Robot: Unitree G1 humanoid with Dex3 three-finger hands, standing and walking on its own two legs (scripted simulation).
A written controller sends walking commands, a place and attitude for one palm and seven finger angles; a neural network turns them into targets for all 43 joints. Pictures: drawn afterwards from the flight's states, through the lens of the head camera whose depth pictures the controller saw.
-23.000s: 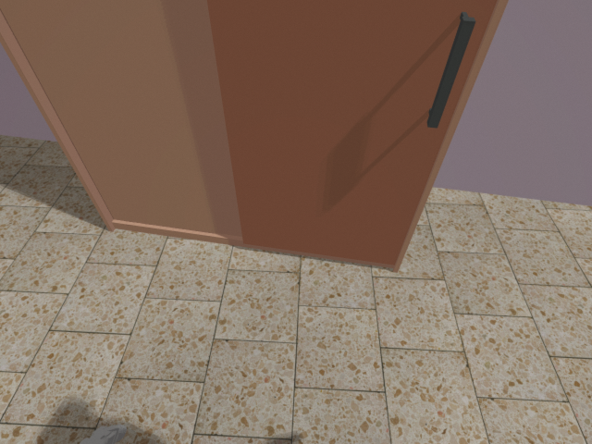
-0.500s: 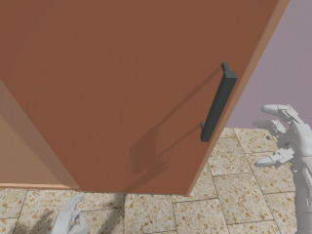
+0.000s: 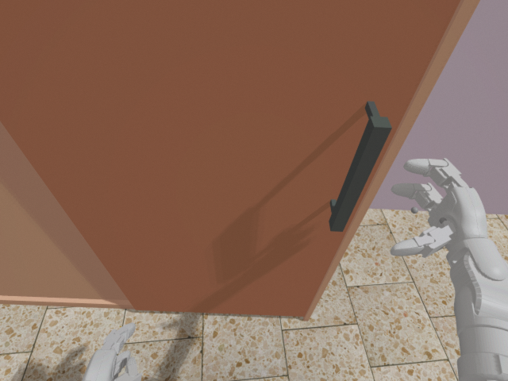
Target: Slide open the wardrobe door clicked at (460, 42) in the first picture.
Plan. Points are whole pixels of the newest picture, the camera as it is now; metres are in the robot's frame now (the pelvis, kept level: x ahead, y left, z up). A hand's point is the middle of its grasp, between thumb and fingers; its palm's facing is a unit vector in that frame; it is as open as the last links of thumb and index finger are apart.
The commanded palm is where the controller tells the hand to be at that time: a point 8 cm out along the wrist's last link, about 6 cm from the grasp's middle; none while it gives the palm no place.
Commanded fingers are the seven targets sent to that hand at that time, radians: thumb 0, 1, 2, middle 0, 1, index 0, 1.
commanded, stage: move the hooked fingers beside the handle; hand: right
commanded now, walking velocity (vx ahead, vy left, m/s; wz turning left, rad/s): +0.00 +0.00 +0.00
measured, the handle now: (351, 174) +0.44 -0.12 +0.10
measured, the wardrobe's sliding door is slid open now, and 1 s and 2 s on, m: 0.00 0.00 0.00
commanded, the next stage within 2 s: feel for the door with the fingertips in 1.06 s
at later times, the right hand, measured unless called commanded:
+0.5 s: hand (396, 195) +0.39 -0.19 +0.11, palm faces -0.02 +1.00 -0.02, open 13.9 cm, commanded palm +0.36 -0.24 +0.11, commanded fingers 0.00 0.50 -0.30 0.30 1.20 0.30 1.20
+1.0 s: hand (402, 201) +0.38 -0.19 +0.11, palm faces -0.04 +1.00 -0.01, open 14.0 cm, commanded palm +0.35 -0.25 +0.11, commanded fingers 0.00 0.50 -0.30 0.30 1.20 0.30 1.20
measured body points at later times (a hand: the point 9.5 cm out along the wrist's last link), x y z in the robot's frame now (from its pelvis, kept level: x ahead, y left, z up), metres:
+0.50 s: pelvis +0.00 +0.00 +0.00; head +0.03 +0.01 +0.45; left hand +0.09 +0.27 -0.11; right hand +0.39 -0.24 +0.11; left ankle -0.01 +0.12 -0.72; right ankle +0.00 -0.12 -0.72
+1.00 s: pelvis +0.00 -0.01 +0.00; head +0.02 +0.00 +0.45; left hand +0.13 +0.24 -0.10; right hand +0.38 -0.25 +0.11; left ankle -0.01 +0.12 -0.72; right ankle +0.00 -0.12 -0.72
